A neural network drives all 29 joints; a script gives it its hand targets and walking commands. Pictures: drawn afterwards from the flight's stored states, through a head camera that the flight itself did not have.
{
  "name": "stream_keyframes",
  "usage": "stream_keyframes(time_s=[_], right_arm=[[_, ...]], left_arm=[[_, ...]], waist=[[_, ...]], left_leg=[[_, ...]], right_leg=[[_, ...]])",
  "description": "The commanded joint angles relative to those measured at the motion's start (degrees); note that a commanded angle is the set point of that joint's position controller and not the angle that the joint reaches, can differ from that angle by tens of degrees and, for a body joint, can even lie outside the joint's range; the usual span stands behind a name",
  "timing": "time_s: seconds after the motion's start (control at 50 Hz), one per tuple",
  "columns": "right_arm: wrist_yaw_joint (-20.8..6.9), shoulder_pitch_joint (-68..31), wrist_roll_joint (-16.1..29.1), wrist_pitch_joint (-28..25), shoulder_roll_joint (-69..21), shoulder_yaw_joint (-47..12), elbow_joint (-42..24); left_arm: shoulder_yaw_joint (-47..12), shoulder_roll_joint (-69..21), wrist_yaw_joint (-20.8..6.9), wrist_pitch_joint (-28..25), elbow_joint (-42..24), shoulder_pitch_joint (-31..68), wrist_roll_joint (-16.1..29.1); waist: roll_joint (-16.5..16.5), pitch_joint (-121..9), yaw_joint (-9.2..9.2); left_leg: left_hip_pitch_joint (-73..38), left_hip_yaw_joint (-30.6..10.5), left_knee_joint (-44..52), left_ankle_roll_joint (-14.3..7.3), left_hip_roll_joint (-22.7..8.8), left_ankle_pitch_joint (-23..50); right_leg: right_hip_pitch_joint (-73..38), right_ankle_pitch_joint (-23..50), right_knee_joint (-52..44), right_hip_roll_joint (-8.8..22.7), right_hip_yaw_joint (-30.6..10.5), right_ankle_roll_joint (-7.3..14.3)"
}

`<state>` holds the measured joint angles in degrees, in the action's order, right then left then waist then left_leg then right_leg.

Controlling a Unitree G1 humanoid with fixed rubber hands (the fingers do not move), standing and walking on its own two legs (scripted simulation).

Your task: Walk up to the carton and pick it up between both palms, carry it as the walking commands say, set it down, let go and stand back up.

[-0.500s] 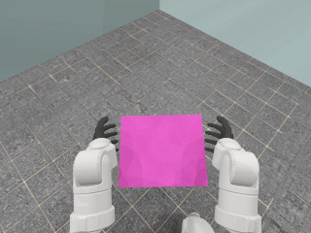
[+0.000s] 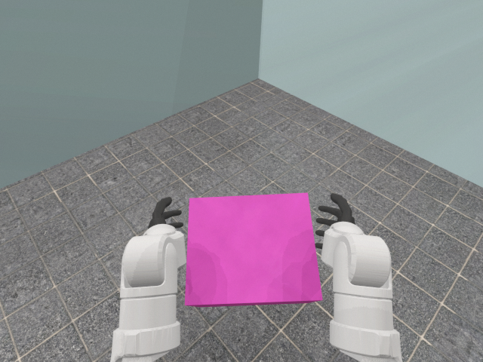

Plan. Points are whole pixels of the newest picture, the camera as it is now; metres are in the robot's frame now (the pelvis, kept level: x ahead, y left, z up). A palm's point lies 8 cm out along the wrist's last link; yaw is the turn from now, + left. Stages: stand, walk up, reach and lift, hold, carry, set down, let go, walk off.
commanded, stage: carry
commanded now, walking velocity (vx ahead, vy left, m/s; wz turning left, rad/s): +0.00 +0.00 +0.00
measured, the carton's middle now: (251, 252) +0.34 +0.00 -0.01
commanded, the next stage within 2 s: none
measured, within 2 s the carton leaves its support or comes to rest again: neither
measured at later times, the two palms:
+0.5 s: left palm (159, 241) +0.29 +0.15 +0.09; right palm (342, 242) +0.30 -0.13 +0.10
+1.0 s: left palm (157, 269) +0.24 +0.14 +0.09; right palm (357, 270) +0.25 -0.14 +0.10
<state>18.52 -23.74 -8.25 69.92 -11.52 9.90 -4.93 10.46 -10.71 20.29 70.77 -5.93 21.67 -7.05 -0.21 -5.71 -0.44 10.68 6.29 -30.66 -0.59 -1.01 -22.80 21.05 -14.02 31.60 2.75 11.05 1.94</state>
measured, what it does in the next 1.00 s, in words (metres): stands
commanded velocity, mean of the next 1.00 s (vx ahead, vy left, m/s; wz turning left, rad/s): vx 0.00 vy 0.00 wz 0.00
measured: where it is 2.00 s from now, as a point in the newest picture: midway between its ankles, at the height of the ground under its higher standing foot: outside the picture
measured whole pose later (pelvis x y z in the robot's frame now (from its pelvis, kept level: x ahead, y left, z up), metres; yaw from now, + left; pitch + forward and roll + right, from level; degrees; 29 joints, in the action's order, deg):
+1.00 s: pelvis -0.04 +0.00 +0.00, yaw +0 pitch +1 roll +0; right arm 16.4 -21.3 -8.7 68.0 -10.6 9.8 -2.5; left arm 9.9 -10.2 17.5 69.2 -2.8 20.2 -7.7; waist 0.2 -5.9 0.0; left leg 11.2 6.7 -30.9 -1.6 -0.4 -20.8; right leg 21.1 -10.6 30.7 3.4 10.9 2.8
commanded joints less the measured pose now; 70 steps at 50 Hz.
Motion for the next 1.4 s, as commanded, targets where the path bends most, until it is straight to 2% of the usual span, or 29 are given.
stream_keyframes(time_s=[0.0,0.12,0.34,0.52,0.72,0.9,1.12,1.38], right_arm=[[-29.2,-27.9,25.2,0.7,-58.9,-34.7,1.3],[-29.0,-29.8,24.8,0.5,-59.3,-33.3,2.2],[-29.4,-28.9,25.9,0.8,-59.6,-34.4,0.3],[-29.7,-26.8,25.9,0.4,-58.9,-35.4,-0.7],[-29.9,-26.6,25.5,-0.3,-58.1,-35.5,-0.1],[-30.0,-27.1,25.1,-1.3,-57.7,-34.9,1.3],[-29.8,-23.8,23.2,-4.6,-56.7,-34.9,1.1],[-29.1,-16.4,21.7,-7.2,-52.7,-37.7,-5.9]], left_arm=[[-35.9,-58.6,-31.0,0.5,-0.4,32.6,26.5],[-34.2,-59.5,-31.0,0.5,1.1,35.2,27.0],[-34.5,-60.1,-30.1,0.0,-1.2,33.9,26.2],[-35.9,-59.3,-30.1,-0.6,-2.4,31.7,25.7],[-36.3,-58.5,-30.5,-1.1,-1.5,31.0,25.6],[-35.7,-58.0,-30.8,-2.0,-0.2,31.2,25.0],[-35.5,-56.1,-31.0,-5.3,-0.5,28.1,23.0],[-38.4,-51.4,-31.0,-7.5,-7.3,20.0,20.7]], waist=[[-1.2,-19.9,0.37],[-1.5,-19.9,0.38],[-1.5,-20.5,0.41],[-0.9,-18.7,0.5],[-0.2,-15.5,0.44],[0.2,-14.2,0.37],[0.5,-14.6,0.32],[0.5,-14.8,0.43]], left_leg=[[-5.9,-3.5,-0.4,0.5,-8.2,44.0],[-6.7,-3.9,-0.5,-0.4,-8.4,46.7],[-6.7,-4.4,0.2,-1.3,-8.2,43.9],[-4.9,-4.7,1.7,-1.6,-7.6,35.8],[-1.1,-5.8,4.1,-1.9,-7.1,22.8],[1.8,-6.6,5.4,-2.2,-6.8,15.5],[3.3,-7.0,5.3,-2.4,-6.5,11.6],[3.9,-7.5,5.1,-2.1,-6.5,11.1]], right_leg=[[-12.1,33.8,1.8,7.2,-5.8,0.4],[-12.2,30.7,2.2,6.5,-6.0,1.0],[-12.8,27.1,2.3,6.2,-6.6,1.9],[-12.4,23.6,0.7,6.5,-7.4,1.9],[-11.0,16.6,-2.1,6.8,-8.3,1.8],[-10.6,12.0,-4.0,7.0,-8.8,1.8],[-10.4,9.6,-5.7,7.4,-9.2,1.5],[-9.5,8.7,-6.7,7.7,-8.8,1.3]])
